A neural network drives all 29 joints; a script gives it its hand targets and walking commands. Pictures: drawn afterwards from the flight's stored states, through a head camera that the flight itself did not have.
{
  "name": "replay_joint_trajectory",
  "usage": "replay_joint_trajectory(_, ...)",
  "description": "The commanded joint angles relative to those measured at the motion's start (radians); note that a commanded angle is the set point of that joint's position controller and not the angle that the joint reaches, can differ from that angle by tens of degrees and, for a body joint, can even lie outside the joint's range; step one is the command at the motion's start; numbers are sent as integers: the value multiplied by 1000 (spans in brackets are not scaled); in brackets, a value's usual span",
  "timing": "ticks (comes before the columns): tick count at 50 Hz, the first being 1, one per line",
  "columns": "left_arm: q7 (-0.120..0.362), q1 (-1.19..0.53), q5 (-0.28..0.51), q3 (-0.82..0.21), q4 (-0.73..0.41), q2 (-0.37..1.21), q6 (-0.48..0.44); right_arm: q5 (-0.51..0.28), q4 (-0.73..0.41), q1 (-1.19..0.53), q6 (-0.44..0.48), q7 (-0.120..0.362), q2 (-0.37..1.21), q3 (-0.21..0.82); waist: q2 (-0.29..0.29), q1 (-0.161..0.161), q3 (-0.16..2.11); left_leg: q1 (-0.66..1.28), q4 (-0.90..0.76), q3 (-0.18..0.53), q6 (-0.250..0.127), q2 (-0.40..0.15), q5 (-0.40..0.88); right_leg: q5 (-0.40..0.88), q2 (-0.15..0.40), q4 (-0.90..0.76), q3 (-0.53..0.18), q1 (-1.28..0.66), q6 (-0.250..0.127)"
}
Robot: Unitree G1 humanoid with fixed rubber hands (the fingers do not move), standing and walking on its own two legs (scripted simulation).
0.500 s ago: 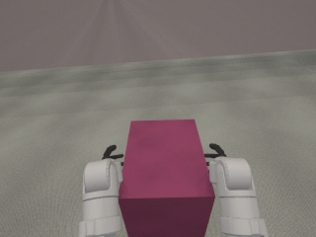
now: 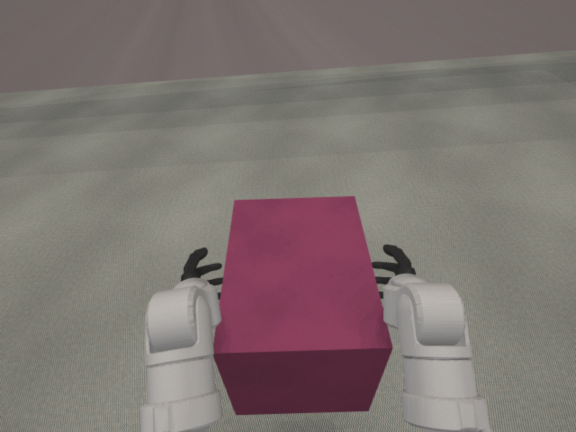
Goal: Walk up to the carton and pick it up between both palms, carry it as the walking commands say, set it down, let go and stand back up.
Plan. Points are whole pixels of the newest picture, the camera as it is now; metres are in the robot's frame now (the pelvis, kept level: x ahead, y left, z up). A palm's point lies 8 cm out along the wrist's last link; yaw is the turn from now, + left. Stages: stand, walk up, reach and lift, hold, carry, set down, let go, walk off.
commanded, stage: carry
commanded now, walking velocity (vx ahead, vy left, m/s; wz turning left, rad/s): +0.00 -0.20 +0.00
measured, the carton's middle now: (298, 300) +0.34 +0.00 +0.03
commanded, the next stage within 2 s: none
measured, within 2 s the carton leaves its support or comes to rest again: neither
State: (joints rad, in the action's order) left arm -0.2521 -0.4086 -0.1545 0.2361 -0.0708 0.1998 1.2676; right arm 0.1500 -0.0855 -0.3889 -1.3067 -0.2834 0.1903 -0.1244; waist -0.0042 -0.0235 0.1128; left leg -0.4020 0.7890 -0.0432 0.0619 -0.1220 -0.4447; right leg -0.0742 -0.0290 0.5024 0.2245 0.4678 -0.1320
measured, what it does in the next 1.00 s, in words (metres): steps to the right: left foot, then right foot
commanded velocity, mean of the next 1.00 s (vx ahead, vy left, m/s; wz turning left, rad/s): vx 0.00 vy -0.20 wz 0.00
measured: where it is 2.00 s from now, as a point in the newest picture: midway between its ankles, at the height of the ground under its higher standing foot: outside the picture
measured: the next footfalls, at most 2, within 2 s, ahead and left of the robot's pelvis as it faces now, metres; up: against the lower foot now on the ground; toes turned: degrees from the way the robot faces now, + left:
left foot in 0.04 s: +0.06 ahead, +0.20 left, +0.00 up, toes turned +6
right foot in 0.16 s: +0.11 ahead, -0.09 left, +0.00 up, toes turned -7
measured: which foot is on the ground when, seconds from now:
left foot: up 0.00-0.02, down 0.04-0.16, up 0.18-0.36, down 0.38-0.52, up 0.54-0.78, down 0.80-0.92, up 0.94-1.00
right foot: down 0.00-0.06, up 0.08-0.14, down 0.16-0.40, up 0.42-0.50, down 0.52-0.78, up 0.80-0.88, down 0.90-1.00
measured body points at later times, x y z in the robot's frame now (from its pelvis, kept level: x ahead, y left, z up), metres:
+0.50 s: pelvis -0.10 -0.09 +0.00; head -0.12 -0.12 +0.45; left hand +0.22 +0.03 +0.11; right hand +0.20 -0.25 +0.09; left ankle -0.05 +0.11 -0.72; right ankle -0.02 -0.15 -0.71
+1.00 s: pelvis -0.20 -0.20 +0.00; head -0.19 -0.23 +0.45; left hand +0.13 -0.08 +0.10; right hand +0.11 -0.37 +0.09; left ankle -0.18 +0.00 -0.69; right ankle -0.10 -0.25 -0.72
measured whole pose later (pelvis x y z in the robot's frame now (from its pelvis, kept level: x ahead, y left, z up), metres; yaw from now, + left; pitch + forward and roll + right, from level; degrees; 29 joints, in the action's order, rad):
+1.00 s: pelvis -0.20 -0.20 +0.00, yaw -5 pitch +2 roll +3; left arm -0.25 -0.38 -0.12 0.22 -0.22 0.19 1.24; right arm 0.12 -0.20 -0.40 -1.27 -0.30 0.19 -0.09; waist 0.00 0.00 0.02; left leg -0.45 0.89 -0.10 0.11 -0.17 -0.46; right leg -0.21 -0.02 0.68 0.09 0.52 -0.08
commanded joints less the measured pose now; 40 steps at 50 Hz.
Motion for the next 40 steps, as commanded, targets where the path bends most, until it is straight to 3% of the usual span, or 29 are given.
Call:
replay_joint_trajectory(1, 255, -595, 438, -665, -218, 1081, -43, -479, -302, -701, 96, 254, 1099, 579, -50, -6, 479, 430, -427, -91, -98, -1, 47, -204, 135, -299, -114, -113, 379)
replay_joint_trajectory(2, 261, -517, 423, -655, -202, 1078, -46, -485, -356, -735, 109, 249, 1078, 596, 209, -18, 517, 450, -525, 176, -141, -232, -65, -198, 106, 67, -98, -65, 444)
replay_joint_trajectory(3, 270, -580, 467, -714, -260, 1112, -53, -471, -339, -697, 120, 262, 1109, 575, 499, -1, 471, 187, -495, 424, -158, -424, -71, -291, 163, 425, -286, -81, 322)
replay_joint_trajectory(4, 268, -572, 461, -715, -260, 1094, -59, -457, -346, -681, 118, 258, 1080, 579, 427, 26, 406, 6, -494, 380, -157, -434, -55, -271, 188, 467, -350, -82, 237)
replay_joint_trajectory(5, 265, -617, 472, -704, -333, 1074, -75, -465, -393, -687, 114, 255, 1085, 607, 255, 46, 342, -41, -413, 290, -107, -378, 18, -346, 189, 407, -379, -60, 194)
replay_joint_trajectory(7, 271, -539, 467, -663, -207, 1063, -34, -432, -329, -648, 84, 239, 1057, 588, 2, 73, 253, -159, 19, -11, 54, -126, 101, -294, 204, -61, -389, -247, 140)
replay_joint_trajectory(8, 274, -531, 465, -644, -160, 1006, -15, -396, -270, -577, 62, 227, 1022, 557, -271, 39, 267, -282, 125, -78, 61, -15, -56, -54, 295, -134, -467, -344, 104)
replay_joint_trajectory(9, 276, -456, 444, -605, -94, 982, -6, -394, -242, -572, 58, 216, 998, 555, -390, 29, 323, -293, 274, -41, 26, 20, -174, -9, 374, -181, -536, -307, 88)
replay_joint_trajectory(11, 288, -511, 452, -621, -103, 1029, 0, -417, -300, -706, 74, 229, 1030, 570, -227, 22, 317, -133, 392, -45, -18, 53, -112, -679, 324, -383, -490, -107, 149)
replay_joint_trajectory(12, 288, -527, 444, -615, -115, 1023, 3, -429, -284, -719, 66, 236, 1051, 581, -174, 13, 294, -126, 368, -37, -19, 18, -66, -679, 310, -378, -430, -92, 137)
replay_joint_trajectory(14, 285, -563, 443, -610, -144, 1018, -11, -440, -300, -734, 65, 237, 1042, 599, -273, -2, 293, 5, 236, -126, -25, 66, -64, -592, 219, -440, -306, -83, 279)
replay_joint_trajectory(17, 270, -545, 449, -671, -202, 1098, -35, -480, -375, -723, 95, 239, 1060, 580, -141, 0, 472, 357, -370, -203, -84, 78, -58, -143, 131, -344, -116, -180, 433)
replay_joint_trajectory(18, 257, -503, 436, -669, -211, 1064, -44, -473, -297, -598, 88, 241, 1084, 564, 22, -14, 516, 512, -541, -46, -86, -44, 67, 33, 114, -134, -117, -126, 421)
replay_joint_trajectory(19, 250, -503, 452, -688, -259, 1059, -47, -470, -336, -622, 96, 255, 1058, 543, 423, -1, 555, 445, -449, 366, -134, -302, 24, -277, 170, 205, -245, -22, 268)
replay_joint_trajectory(20, 260, -557, 482, -740, -328, 1108, -62, -477, -416, -674, 123, 267, 1080, 575, 537, 9, 527, 235, -534, 488, -182, -478, -121, -319, 134, 461, -268, 2, 263)
replay_joint_trajectory(21, 259, -586, 469, -713, -337, 1095, -64, -487, -467, -750, 124, 265, 1050, 600, 391, 28, 351, 2, -596, 467, -206, -499, -161, -316, 149, 623, -336, 49, 232)
replay_joint_trajectory(22, 268, -544, 457, -677, -288, 1085, -57, -482, -466, -749, 108, 256, 1074, 638, 276, 60, 314, -128, -502, 290, -139, -410, -48, -331, 192, 558, -380, -75, 204)
replay_joint_trajectory(23, 265, -527, 450, -676, -270, 1070, -55, -478, -442, -714, 96, 253, 1079, 647, 149, 72, 338, -97, -353, 114, -31, -263, 58, -297, 183, 313, -328, -164, 171)
replay_joint_trajectory(25, 268, -528, 468, -663, -243, 1058, -37, -447, -349, -625, 79, 238, 1070, 612, -23, 63, 308, -141, -3, 8, 24, -95, 187, -220, 165, -101, -307, -349, 140)
replay_joint_trajectory(26, 269, -501, 466, -649, -217, 1005, -31, -417, -303, -543, 74, 226, 1052, 587, -225, 25, 337, -280, 126, -50, 54, -20, -71, 177, 320, -106, -456, -471, 131)
replay_joint_trajectory(27, 274, -410, 457, -634, -154, 993, -20, -418, -339, -558, 68, 220, 1005, 591, -348, 22, 446, -286, 256, -39, 17, 12, -203, 246, 391, -83, -496, -487, 38)
replay_joint_trajectory(29, 277, -480, 460, -646, -194, 1036, -28, -452, -357, -685, 85, 235, 1048, 608, -130, 28, 399, -175, 360, 11, -20, 16, -118, -325, 342, -254, -488, -255, 113)
replay_joint_trajectory(31, 276, -532, 460, -638, -254, 1045, -40, -471, -384, -719, 88, 244, 1069, 624, -108, 17, 376, -146, 303, -29, -11, 12, -45, -426, 280, -291, -382, -237, 164)
replay_joint_trajectory(34, 268, -476, 431, -618, -205, 1036, -42, -479, -406, -724, 92, 236, 1047, 630, -191, 19, 424, -7, 148, -103, -23, 46, -68, -302, 236, -336, -300, -266, 242)
replay_joint_trajectory(35, 263, -457, 422, -614, -217, 1021, -42, -480, -368, -672, 82, 236, 1051, 623, -214, 18, 458, 89, -16, -142, -30, 70, -96, -188, 203, -377, -271, -294, 309)
replay_joint_trajectory(37, 255, -471, 427, -664, -257, 1068, -51, -507, -361, -628, 91, 245, 1098, 620, -218, 16, 517, 229, -319, -208, -45, 72, -92, 375, 184, -301, -168, -380, 428)
replay_joint_trajectory(38, 253, -505, 423, -684, -338, 1054, -69, -529, -368, -607, 103, 257, 1115, 617, -146, -12, 558, 460, -530, -184, -72, 21, -72, 587, 168, -217, -128, -257, 576)
replay_joint_trajectory(39, 252, -474, 433, -706, -316, 1072, -69, -514, -395, -618, 118, 259, 1095, 603, 259, -21, 621, 539, -596, 190, -154, -280, 70, 98, 164, 228, -178, -134, 530)
replay_joint_trajectory(40, 254, -494, 468, -730, -336, 1084, -81, -504, -447, -649, 132, 264, 1084, 603, 491, 7, 635, 409, -471, 455, -176, -485, 217, -301, 172, 459, -318, -52, 338)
